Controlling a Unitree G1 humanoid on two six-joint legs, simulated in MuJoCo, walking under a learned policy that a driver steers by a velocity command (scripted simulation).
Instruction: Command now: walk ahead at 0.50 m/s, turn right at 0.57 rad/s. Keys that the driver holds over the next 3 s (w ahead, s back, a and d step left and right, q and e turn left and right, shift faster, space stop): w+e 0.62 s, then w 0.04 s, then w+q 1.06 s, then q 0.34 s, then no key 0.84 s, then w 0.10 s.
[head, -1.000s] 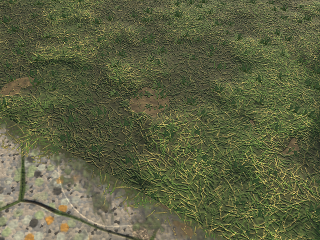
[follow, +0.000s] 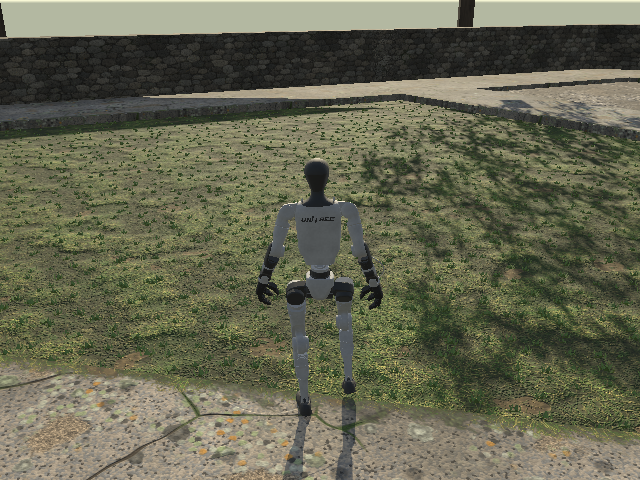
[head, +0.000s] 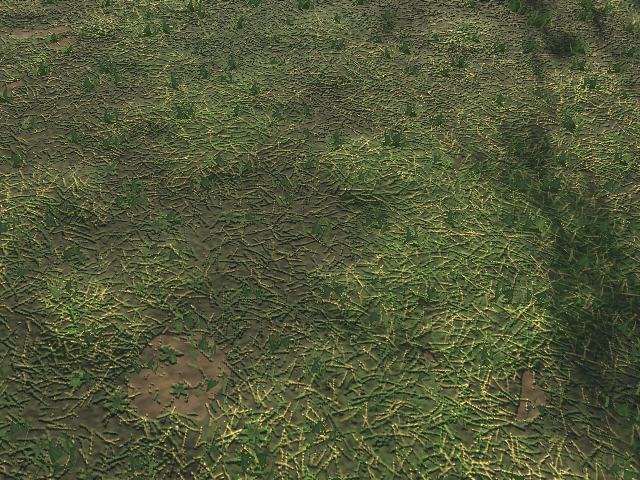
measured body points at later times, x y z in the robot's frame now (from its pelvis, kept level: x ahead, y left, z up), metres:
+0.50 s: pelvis +0.28 -0.09 -0.16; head +0.34 -0.12 +0.28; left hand +0.52 +0.09 -0.28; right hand +0.14 -0.31 -0.30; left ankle +0.11 +0.09 -0.65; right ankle +0.34 -0.16 -0.89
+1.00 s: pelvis +0.55 -0.13 -0.16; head +0.58 -0.12 +0.29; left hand +0.67 +0.11 -0.30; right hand +0.59 -0.42 -0.26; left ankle +0.63 -0.09 -0.89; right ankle +0.39 -0.18 -0.81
